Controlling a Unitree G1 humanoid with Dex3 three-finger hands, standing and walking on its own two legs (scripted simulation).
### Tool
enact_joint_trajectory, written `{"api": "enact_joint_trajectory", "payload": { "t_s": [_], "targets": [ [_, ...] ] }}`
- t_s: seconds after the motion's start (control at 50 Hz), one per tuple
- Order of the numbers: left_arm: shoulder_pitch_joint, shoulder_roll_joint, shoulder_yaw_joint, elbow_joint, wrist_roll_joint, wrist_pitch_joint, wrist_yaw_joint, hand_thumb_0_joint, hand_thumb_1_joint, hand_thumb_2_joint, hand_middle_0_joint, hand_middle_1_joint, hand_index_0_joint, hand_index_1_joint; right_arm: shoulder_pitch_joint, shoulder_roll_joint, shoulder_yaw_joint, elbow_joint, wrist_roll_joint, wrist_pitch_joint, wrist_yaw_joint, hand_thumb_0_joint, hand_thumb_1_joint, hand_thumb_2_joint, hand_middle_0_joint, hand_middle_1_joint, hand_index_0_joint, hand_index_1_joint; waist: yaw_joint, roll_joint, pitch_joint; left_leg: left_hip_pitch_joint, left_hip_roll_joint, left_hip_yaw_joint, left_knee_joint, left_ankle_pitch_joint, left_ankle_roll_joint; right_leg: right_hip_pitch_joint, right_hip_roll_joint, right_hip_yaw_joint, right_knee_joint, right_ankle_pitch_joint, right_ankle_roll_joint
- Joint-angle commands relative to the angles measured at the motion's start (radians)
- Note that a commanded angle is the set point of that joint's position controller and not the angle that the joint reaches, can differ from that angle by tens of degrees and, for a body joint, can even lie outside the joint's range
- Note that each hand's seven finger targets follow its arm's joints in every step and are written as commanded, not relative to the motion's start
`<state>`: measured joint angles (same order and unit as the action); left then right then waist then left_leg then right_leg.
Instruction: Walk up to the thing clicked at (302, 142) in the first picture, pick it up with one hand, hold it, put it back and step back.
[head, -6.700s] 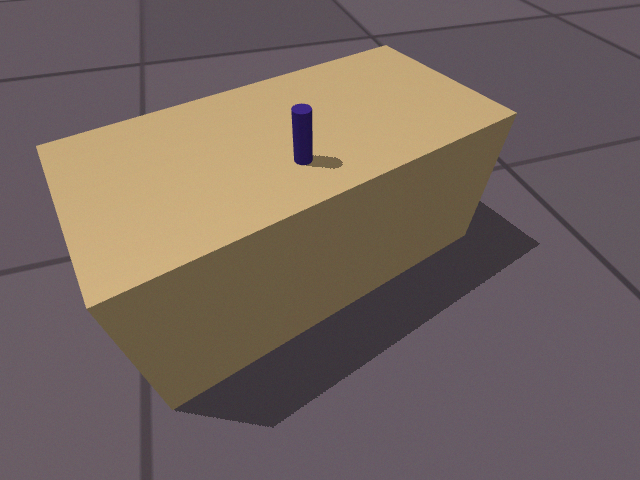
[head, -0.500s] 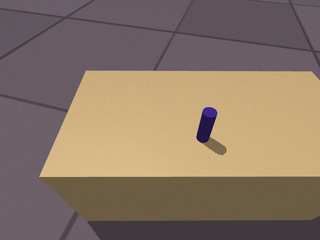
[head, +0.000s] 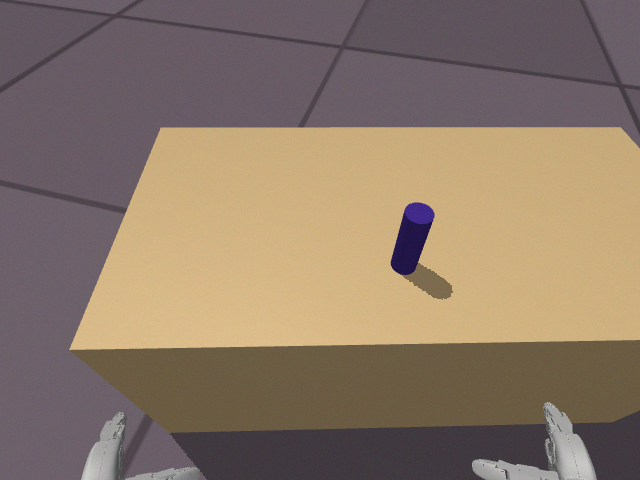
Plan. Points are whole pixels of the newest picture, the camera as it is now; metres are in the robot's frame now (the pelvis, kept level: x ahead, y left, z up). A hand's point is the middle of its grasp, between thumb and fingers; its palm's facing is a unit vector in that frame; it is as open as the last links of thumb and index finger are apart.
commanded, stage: rise first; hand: right
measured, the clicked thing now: (410, 240) +0.54 -0.17 -0.10
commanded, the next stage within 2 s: go down in 0.94 s
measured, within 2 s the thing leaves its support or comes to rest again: neither
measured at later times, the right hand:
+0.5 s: hand (523, 435) +0.19 -0.25 -0.07, palm faces +0.25 +0.91 -0.34, open 17.3 cm
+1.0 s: hand (528, 434) +0.18 -0.24 -0.03, palm faces +0.25 +0.92 -0.31, open 17.3 cm
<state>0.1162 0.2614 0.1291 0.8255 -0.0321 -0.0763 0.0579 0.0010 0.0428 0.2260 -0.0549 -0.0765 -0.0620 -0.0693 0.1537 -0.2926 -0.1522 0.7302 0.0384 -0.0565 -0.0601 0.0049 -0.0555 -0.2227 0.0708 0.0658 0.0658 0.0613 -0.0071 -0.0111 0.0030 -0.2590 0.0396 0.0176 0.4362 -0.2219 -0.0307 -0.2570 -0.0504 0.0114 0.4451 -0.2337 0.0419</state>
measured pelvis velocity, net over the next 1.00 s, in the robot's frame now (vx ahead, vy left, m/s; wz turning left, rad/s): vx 0.01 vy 0.00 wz -0.01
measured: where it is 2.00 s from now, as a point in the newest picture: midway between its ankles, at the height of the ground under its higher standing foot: outside the picture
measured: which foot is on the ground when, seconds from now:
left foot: down 0.00-1.00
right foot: down 0.00-1.00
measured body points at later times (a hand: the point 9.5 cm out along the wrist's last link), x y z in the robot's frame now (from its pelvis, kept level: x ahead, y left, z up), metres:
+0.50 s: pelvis +0.02 +0.00 +0.00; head +0.03 +0.01 +0.45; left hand +0.18 +0.26 -0.09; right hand +0.17 -0.30 -0.04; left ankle +0.00 +0.14 -0.74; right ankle +0.00 -0.15 -0.74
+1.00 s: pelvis +0.01 +0.00 +0.00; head +0.01 +0.01 +0.45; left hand +0.17 +0.27 -0.08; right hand +0.17 -0.29 -0.01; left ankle +0.00 +0.14 -0.74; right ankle +0.00 -0.15 -0.74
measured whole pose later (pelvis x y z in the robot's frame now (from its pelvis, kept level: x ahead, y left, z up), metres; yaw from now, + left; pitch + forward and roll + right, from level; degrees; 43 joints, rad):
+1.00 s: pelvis +0.01 +0.00 +0.00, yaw +0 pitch -2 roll +0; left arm 0.23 0.23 0.11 0.62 -0.01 -0.08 0.06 -0.01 -0.51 0.07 -0.06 -0.08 -0.07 -0.07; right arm 0.37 -0.24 -0.17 0.25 0.03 -0.08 -0.04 -0.01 0.49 -0.06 0.05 0.06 0.05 0.06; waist -0.02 -0.02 0.02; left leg -0.15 0.04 0.03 0.42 -0.24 -0.03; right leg -0.15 -0.05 0.02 0.42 -0.24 0.04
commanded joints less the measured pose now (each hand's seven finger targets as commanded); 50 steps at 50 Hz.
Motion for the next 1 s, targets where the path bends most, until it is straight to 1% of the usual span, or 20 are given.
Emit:
{"api": "enact_joint_trajectory", "payload": {
  "t_s": [0.0,0.12,0.2,0.3,0.44,0.48,0.52,0.56,0.62,0.68,0.72,0.76,0.8,0.84,0.88,0.9,0.92,0.94,0.96,0.98],
  "targets": [
    [-0.102,0.159,0.037,-0.193,0.006,-0.046,0.031,0.0,-0.464,0.079,-0.06,-0.067,-0.06,-0.068,-0.079,-0.172,-0.046,-0.197,-0.005,-0.051,-0.02,0.0,0.394,-0.079,0.05,0.055,0.052,0.055,0.001,0.015,-0.135,0.069,-0.036,0.039,-0.055,0.134,0.022,0.051,0.045,-0.056,-0.06,0.135,-0.046],
    [-0.026,0.147,0.036,-0.242,0.012,-0.051,0.046,0.0,-0.525,0.063,-0.063,-0.074,-0.067,-0.07,-0.021,-0.212,-0.089,-0.294,-0.014,-0.063,-0.031,0.0,0.462,-0.066,0.048,0.055,0.051,0.055,-0.006,0.005,-0.171,0.115,-0.028,0.042,-0.037,0.231,0.017,0.101,0.05,-0.057,-0.046,0.232,-0.045],
    [0.018,0.135,0.026,-0.267,0.013,-0.047,0.045,0.0,-0.528,0.053,-0.061,-0.072,-0.067,-0.066,0.034,-0.181,-0.088,-0.313,-0.012,-0.06,-0.028,0.0,0.505,-0.058,0.046,0.056,0.05,0.056,0.006,0.016,-0.145,0.113,-0.035,0.048,-0.037,0.249,0.017,0.111,0.045,-0.06,-0.051,0.255,-0.043],
    [0.036,0.097,-0.001,-0.293,0.011,-0.044,0.032,0.0,-0.526,0.054,-0.06,-0.071,-0.066,-0.064,0.057,-0.175,-0.091,-0.405,-0.008,-0.058,-0.021,0.0,0.517,-0.058,0.046,0.057,0.05,0.057,-0.01,-0.032,-0.113,0.12,-0.031,0.051,-0.044,0.248,0.018,0.107,0.049,-0.066,-0.06,0.256,-0.038],
    [0.035,0.144,0.037,-0.335,0.013,-0.039,0.032,0.0,-0.528,0.062,-0.058,-0.074,-0.065,-0.068,0.063,-0.176,-0.102,-0.483,-0.007,-0.06,-0.015,0.0,0.521,-0.059,0.047,0.057,0.05,0.057,-0.004,-0.015,-0.108,0.125,-0.027,0.053,-0.043,0.267,0.014,0.133,0.049,-0.065,-0.061,0.272,-0.039],
    [0.039,0.103,0.004,-0.352,0.012,-0.042,0.024,0.0,-0.534,0.064,-0.057,-0.071,-0.062,-0.066,0.084,-0.133,-0.076,-0.49,-0.005,-0.06,-0.012,0.0,0.532,-0.057,0.046,0.058,0.05,0.058,-0.012,0.002,-0.101,0.138,-0.033,0.06,-0.044,0.267,0.018,0.126,0.04,-0.059,-0.066,0.285,-0.036],
    [0.038,0.135,0.04,-0.339,0.013,-0.041,0.028,0.0,-0.532,0.064,-0.057,-0.072,-0.062,-0.067,0.084,-0.164,-0.103,-0.497,-0.007,-0.06,-0.017,0.0,0.533,-0.057,0.046,0.058,0.05,0.058,-0.006,-0.02,-0.105,0.138,-0.034,0.059,-0.042,0.263,0.021,0.136,0.039,-0.059,-0.068,0.286,-0.034],
    [0.031,0.109,0.015,-0.357,0.014,-0.042,0.025,0.0,-0.531,0.066,-0.057,-0.073,-0.062,-0.068,0.086,-0.135,-0.075,-0.538,-0.006,-0.063,-0.012,0.0,0.53,-0.059,0.046,0.058,0.05,0.058,-0.004,-0.013,-0.111,0.141,-0.033,0.057,-0.043,0.277,0.02,0.143,0.039,-0.061,-0.064,0.299,-0.036],
    [0.043,0.093,-0.002,-0.367,0.014,-0.042,0.024,0.0,-0.535,0.072,-0.058,-0.075,-0.062,-0.07,0.108,-0.144,-0.084,-0.574,-0.006,-0.065,-0.013,0.0,0.526,-0.061,0.046,0.058,0.05,0.058,-0.016,-0.026,-0.097,0.147,-0.032,0.059,-0.051,0.248,0.021,0.14,0.043,-0.063,-0.072,0.271,-0.035],
    [0.05,0.125,0.034,-0.355,0.016,-0.043,0.024,0.0,-0.535,0.072,-0.056,-0.073,-0.06,-0.069,0.131,-0.157,-0.105,-0.574,-0.007,-0.066,-0.012,0.0,0.539,-0.059,0.045,0.058,0.05,0.058,-0.012,-0.02,-0.087,0.145,-0.031,0.059,-0.06,0.224,0.019,0.132,0.045,-0.065,-0.079,0.241,-0.037],
    [0.051,0.118,0.028,-0.353,0.018,-0.043,0.02,0.0,-0.537,0.07,-0.056,-0.071,-0.059,-0.067,0.155,-0.121,-0.079,-0.57,-0.005,-0.063,-0.007,0.0,0.535,-0.058,0.046,0.058,0.05,0.058,-0.009,0.012,-0.075,0.142,-0.032,0.061,-0.065,0.232,0.018,0.126,0.042,-0.064,-0.076,0.251,-0.041],
    [0.043,0.099,0.019,-0.349,0.015,-0.042,0.018,0.0,-0.534,0.071,-0.056,-0.075,-0.061,-0.07,0.148,-0.145,-0.101,-0.6,-0.004,-0.071,-0.009,0.0,0.525,-0.06,0.047,0.058,0.05,0.058,-0.015,-0.018,-0.091,0.154,-0.027,0.055,-0.06,0.254,0.017,0.133,0.047,-0.068,-0.068,0.265,-0.04],
    [0.019,0.147,0.053,-0.379,0.017,-0.045,0.023,0.0,-0.535,0.072,-0.057,-0.073,-0.061,-0.068,0.138,-0.147,-0.093,-0.638,-0.003,-0.074,-0.008,0.0,0.523,-0.062,0.046,0.058,0.05,0.058,-0.013,-0.019,-0.103,0.157,-0.029,0.057,-0.059,0.257,0.018,0.146,0.046,-0.066,-0.074,0.27,-0.037],
    [0.035,0.081,-0.004,-0.348,0.017,-0.043,0.017,0.0,-0.539,0.075,-0.058,-0.074,-0.06,-0.071,0.142,-0.124,-0.08,-0.629,-0.005,-0.077,-0.005,0.0,0.512,-0.063,0.047,0.058,0.051,0.058,-0.018,0.003,-0.071,0.146,-0.029,0.059,-0.064,0.234,0.017,0.136,0.045,-0.064,-0.074,0.248,-0.041],
    [0.023,0.141,0.054,-0.384,0.016,-0.048,0.027,0.0,-0.487,0.002,-0.063,-0.068,-0.078,-0.051,0.127,-0.154,-0.105,-0.663,-0.004,-0.082,-0.01,0.0,0.471,-0.059,0.043,0.056,0.044,0.057,-0.001,0.003,-0.094,0.148,-0.026,0.055,-0.07,0.232,0.015,0.152,0.049,-0.066,-0.076,0.24,-0.042],
    [0.015,0.128,0.029,-0.388,0.037,-0.052,0.015,0.0,-0.559,0.082,-0.063,-0.073,-0.059,-0.078,0.146,-0.063,-0.079,-0.749,0.012,-0.087,0.008,0.0,0.455,-0.073,0.05,0.057,0.054,0.057,-0.005,0.003,-0.112,0.118,-0.036,0.053,-0.049,0.228,0.015,0.125,0.047,-0.049,-0.057,0.228,-0.043],
    [0.059,0.136,0.053,-0.325,0.015,-0.045,0.024,0.0,-0.481,0.002,-0.062,-0.068,-0.08,-0.049,0.18,-0.179,-0.134,-0.565,-0.009,-0.074,-0.005,0.0,0.469,-0.053,0.046,0.055,0.046,0.055,-0.016,0.021,-0.042,0.132,-0.029,0.061,-0.073,0.197,0.015,0.124,0.049,-0.065,-0.081,0.21,-0.043],
    [0.035,0.08,0.002,-0.347,0.037,-0.048,0.004,0.0,-0.557,0.082,-0.061,-0.073,-0.058,-0.076,0.188,-0.054,-0.076,-0.71,0.007,-0.088,0.016,0.0,0.47,-0.072,0.048,0.058,0.053,0.058,-0.009,-0.002,-0.072,0.112,-0.036,0.055,-0.051,0.205,0.016,0.105,0.046,-0.047,-0.056,0.208,-0.043],
    [0.051,0.092,0.018,-0.339,0.016,-0.048,0.014,0.0,-0.489,0.002,-0.064,-0.067,-0.079,-0.05,0.177,-0.162,-0.131,-0.587,-0.009,-0.083,0.0,0.0,0.462,-0.058,0.045,0.056,0.046,0.056,-0.025,0.015,-0.052,0.14,-0.028,0.06,-0.071,0.191,0.016,0.109,0.047,-0.062,-0.077,0.21,-0.042],
    [0.001,0.091,0.015,-0.353,0.037,-0.048,0.001,0.0,-0.561,0.082,-0.063,-0.071,-0.058,-0.076,0.141,-0.081,-0.118,-0.771,0.019,-0.107,0.015,0.0,0.459,-0.073,0.049,0.058,0.053,0.058,-0.012,-0.039,-0.093,0.114,-0.032,0.048,-0.045,0.204,0.017,0.1,0.051,-0.05,-0.049,0.204,-0.04]
  ]
}}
